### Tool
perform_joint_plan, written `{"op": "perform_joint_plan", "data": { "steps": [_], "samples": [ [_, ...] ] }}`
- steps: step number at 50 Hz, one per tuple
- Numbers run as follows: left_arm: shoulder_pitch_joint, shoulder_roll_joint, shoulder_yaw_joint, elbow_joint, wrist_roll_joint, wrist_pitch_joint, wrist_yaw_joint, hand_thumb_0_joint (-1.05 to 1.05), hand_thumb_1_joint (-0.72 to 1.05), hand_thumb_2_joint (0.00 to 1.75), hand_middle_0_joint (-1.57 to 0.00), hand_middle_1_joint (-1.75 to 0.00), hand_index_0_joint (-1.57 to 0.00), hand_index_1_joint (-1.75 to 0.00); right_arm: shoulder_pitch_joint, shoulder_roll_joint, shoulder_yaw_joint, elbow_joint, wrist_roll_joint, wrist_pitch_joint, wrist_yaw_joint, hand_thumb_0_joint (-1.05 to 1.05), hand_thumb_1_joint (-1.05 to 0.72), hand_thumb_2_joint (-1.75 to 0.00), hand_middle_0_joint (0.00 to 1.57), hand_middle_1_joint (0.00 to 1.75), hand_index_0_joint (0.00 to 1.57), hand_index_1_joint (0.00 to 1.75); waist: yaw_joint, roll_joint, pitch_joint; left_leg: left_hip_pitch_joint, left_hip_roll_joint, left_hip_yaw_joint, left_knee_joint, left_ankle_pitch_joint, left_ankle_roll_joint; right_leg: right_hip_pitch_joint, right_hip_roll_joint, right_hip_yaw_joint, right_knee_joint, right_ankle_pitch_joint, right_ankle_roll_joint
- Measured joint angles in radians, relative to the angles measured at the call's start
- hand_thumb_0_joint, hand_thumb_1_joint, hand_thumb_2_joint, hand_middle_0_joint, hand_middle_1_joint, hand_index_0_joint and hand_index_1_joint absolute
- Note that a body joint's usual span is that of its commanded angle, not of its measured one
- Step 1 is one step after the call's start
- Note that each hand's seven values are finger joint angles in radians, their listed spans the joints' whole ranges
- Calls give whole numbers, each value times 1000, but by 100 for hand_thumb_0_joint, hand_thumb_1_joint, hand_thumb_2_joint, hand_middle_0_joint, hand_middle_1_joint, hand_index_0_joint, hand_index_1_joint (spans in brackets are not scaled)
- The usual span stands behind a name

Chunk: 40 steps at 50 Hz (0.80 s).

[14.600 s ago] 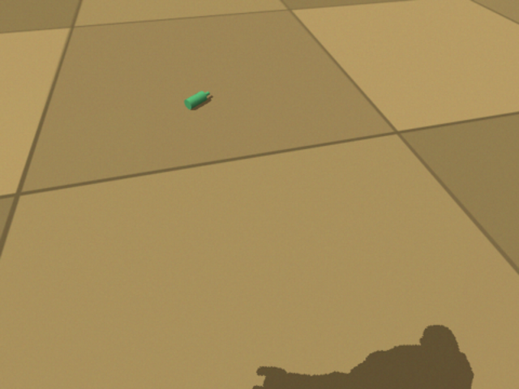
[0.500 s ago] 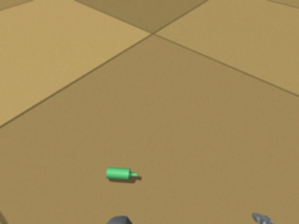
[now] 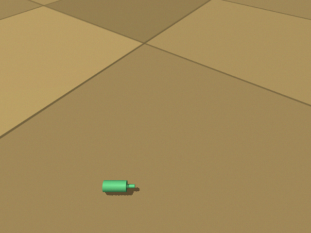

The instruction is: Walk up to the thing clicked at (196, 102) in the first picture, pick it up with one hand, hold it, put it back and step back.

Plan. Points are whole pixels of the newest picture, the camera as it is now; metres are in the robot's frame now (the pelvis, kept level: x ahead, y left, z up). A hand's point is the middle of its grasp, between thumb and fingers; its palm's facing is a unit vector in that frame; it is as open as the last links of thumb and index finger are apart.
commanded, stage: walk up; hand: left
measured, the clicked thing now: (119, 186) +0.50 +0.24 -0.73
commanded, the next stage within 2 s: none
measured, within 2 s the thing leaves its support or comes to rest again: neither
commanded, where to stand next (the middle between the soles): +0.13 +0.01 m, yaw +1 degrees
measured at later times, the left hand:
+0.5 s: hand out of the picture +0.12 +0.25 -0.14, palm faces +0.04 -0.94 -0.34, open 7.4 cm
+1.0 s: hand out of the picture +0.14 +0.30 -0.14, palm faces +0.03 -0.93 -0.37, open 7.4 cm
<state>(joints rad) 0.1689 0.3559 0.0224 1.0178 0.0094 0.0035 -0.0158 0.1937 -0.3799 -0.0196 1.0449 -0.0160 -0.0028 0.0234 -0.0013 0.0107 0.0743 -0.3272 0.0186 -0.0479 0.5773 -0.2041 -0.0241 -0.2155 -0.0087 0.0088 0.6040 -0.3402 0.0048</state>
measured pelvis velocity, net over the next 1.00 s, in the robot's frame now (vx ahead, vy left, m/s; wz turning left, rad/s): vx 0.10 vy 0.02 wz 0.07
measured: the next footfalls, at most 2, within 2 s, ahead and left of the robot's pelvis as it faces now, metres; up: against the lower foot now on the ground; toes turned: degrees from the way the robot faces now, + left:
right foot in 1.12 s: +0.26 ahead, -0.10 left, +0.00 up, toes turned +3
left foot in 1.48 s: +0.05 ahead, +0.13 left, +0.00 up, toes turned +6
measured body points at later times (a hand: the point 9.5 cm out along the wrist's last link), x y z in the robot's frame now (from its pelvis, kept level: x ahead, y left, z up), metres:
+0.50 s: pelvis +0.03 +0.00 +0.02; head +0.04 +0.00 +0.47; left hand +0.12 +0.30 -0.11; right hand +0.13 -0.30 -0.11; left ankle +0.07 +0.14 -0.73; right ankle +0.00 -0.13 -0.73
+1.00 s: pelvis +0.10 +0.02 +0.01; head +0.14 +0.03 +0.46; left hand +0.14 +0.35 -0.12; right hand +0.15 -0.30 -0.10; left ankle +0.07 +0.14 -0.73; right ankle +0.11 -0.12 -0.68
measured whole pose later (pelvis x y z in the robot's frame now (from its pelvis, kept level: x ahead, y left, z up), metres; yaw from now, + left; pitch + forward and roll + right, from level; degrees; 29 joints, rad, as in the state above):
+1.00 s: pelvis +0.10 +0.02 +0.01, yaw +4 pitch -2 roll +0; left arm 0.21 0.41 0.05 0.98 -0.01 0.00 -0.01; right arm 0.30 -0.38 -0.05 0.97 -0.02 -0.06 0.01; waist -0.01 -0.03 0.13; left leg -0.14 -0.02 -0.05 0.47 -0.29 0.01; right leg -0.37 -0.02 0.03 0.87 -0.46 -0.02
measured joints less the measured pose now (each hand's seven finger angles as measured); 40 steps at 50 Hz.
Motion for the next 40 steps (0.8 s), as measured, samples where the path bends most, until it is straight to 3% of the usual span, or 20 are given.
{"op": "perform_joint_plan", "data": {
  "steps": [10, 30, 34, 36, 37, 40],
  "samples": [
    [-65, -2, 0, 57, -9, -12, 3, 1, 90, 90, -20, -30, -20, -30, -17, 28, 22, 57, 6, -16, 1, 1, -90, -90, 20, 30, 20, 30, -12, 6, -20, 53, 9, -23, -110, 46, -16, 72, 9, -24, -138, 55, -1],
    [-110, -4, 1, 109, -11, -6, 9, 1, 90, 90, -20, -30, -20, -30, -127, 27, 15, 67, 8, -14, -12, 1, -90, -90, 20, 30, 20, 30, 8, -6, -21, 105, -5, -31, -180, 62, -6, 150, -6, -37, -251, 87, 13],
    [-56, 6, 12, 77, 8, -11, -9, 1, 90, 90, -20, -30, -20, -30, -82, 26, -4, 33, -8, -14, 11, 1, -90, -90, 20, 30, 20, 30, 14, -18, -43, 83, -19, -23, -105, -74, 28, 127, -16, -31, -175, -40, -18],
    [-17, 12, 17, 57, 14, -19, -13, 1, 90, 90, -20, -30, -20, -30, -52, 16, -12, 17, -14, -13, 19, 1, -90, -90, 20, 30, 20, 30, 18, -18, -54, 71, -24, -21, -70, -105, 39, 125, -17, -26, -164, -37, -26],
    [1, 16, 19, 48, 16, -24, -12, 1, 90, 90, -20, -30, -20, -30, -40, 9, -16, 10, -16, -13, 20, 1, -90, -90, 20, 30, 20, 30, 19, -17, -51, 65, -24, -17, -50, -93, 44, 130, -20, -27, -169, 14, -19],
    [49, 24, 26, 36, 20, -26, -14, 1, 90, 90, -21, -30, -21, -30, -7, -8, -28, 7, -17, -15, 22, 1, -90, -90, 20, 30, 20, 30, 20, -9, -39, 70, -12, 6, -5, -80, 35, 154, -27, -37, -144, -23, 16]
  ]
}}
